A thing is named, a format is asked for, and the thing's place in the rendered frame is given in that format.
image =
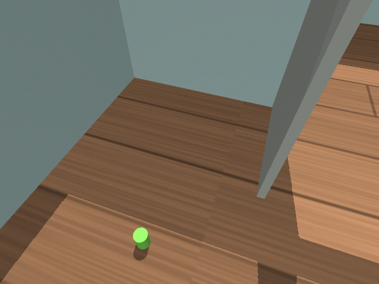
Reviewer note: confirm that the can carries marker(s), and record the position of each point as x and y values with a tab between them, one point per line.
141	238

